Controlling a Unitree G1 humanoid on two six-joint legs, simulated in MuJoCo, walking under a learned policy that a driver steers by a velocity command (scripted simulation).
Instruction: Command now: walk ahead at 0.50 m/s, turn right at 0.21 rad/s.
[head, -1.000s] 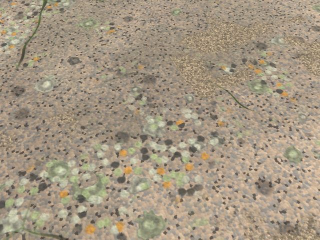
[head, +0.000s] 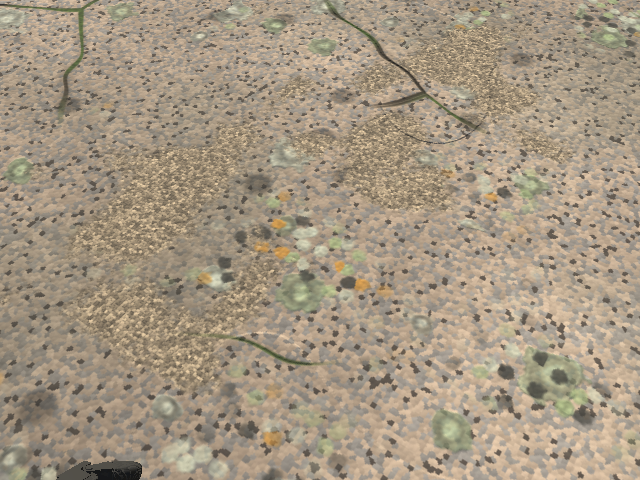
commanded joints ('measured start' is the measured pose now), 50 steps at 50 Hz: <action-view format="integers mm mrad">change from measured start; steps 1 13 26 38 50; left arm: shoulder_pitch -112 126 237 87 -137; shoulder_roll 55 85 158 146 88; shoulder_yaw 7 31 57 30 10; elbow -103 26 148 39 -36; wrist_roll -4 28 15 13 13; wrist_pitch -22 -59 -48 -109 -75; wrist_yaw -14 3 43 35 15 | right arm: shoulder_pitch -6 -50 -358 -101 -20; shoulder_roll -188 -100 -30 -126 -172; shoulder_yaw -38 -7 18 -37 -48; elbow -36 -59 -194 -212 -208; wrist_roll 14 16 2 0 10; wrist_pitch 4 19 32 18 42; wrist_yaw -5 -6 40 18 -29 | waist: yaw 25 94 179 66 24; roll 117 -58 13 30 129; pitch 40 -68 75 -118 -37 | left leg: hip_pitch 10 -619 -741 15 -250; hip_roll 287 163 106 224 103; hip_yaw -140 -235 -139 -590 -442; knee -54 935 423 63 59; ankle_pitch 373 2 314 221 209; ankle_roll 170 8 29 314 214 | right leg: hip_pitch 19 512 686 -84 147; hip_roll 27 -159 -176 -4 89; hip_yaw -47 150 -198 58 15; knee -83 -498 -520 536 -120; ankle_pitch -33 -10 213 -326 128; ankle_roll -23 -201 -137 8 88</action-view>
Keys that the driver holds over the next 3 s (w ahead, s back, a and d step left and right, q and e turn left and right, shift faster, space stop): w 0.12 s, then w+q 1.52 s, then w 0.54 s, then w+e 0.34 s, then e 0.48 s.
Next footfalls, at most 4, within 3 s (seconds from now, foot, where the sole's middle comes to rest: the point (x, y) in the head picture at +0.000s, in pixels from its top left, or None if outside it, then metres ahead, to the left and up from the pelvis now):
0.10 right None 0.23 -0.14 -0.78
0.64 left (250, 463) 0.51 0.12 -0.78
1.12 right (284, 320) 0.84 0.03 -0.78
1.64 left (121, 318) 0.88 0.42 -0.78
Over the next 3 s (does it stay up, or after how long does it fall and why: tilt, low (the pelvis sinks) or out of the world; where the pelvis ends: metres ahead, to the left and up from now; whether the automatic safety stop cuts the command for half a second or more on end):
stays up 1.26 0.72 0.00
